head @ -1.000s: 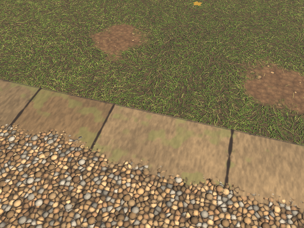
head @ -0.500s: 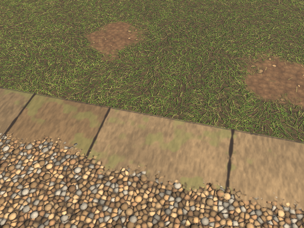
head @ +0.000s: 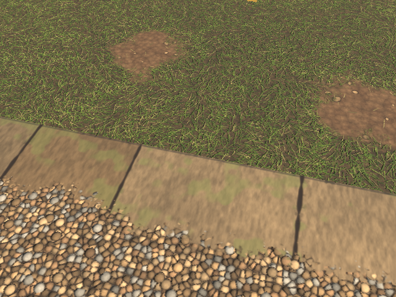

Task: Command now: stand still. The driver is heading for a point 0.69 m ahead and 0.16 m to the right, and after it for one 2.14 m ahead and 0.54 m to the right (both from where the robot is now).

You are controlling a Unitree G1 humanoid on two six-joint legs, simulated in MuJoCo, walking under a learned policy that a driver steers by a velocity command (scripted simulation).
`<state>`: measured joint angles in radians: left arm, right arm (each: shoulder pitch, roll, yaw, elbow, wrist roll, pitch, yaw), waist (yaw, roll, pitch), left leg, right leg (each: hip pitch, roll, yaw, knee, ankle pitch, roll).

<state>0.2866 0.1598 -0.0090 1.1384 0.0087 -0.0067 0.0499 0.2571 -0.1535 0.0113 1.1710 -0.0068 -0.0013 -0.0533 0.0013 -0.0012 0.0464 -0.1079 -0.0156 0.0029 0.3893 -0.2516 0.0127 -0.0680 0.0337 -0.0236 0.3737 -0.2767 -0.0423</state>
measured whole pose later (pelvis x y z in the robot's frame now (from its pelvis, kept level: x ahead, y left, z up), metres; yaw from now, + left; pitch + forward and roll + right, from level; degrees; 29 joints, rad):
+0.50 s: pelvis -0.01 +0.00 +0.00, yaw +0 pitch -2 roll +0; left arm 0.33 0.13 -0.02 1.16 0.01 -0.01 0.05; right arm 0.30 -0.13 0.01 1.18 -0.01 0.00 -0.05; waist 0.00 0.00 0.04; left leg -0.13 -0.02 0.00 0.38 -0.23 0.01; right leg -0.09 0.03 -0.02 0.38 -0.26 -0.04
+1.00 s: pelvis +0.09 +0.06 +0.00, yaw -3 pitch +0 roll +0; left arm 0.37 0.18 0.04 1.08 0.03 -0.05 -0.01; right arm 0.39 -0.16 -0.04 1.07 -0.02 -0.08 -0.01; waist 0.01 -0.04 0.00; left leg -0.14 -0.03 0.13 0.42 -0.28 0.07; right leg -0.38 -0.01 0.00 1.06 -0.33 -0.10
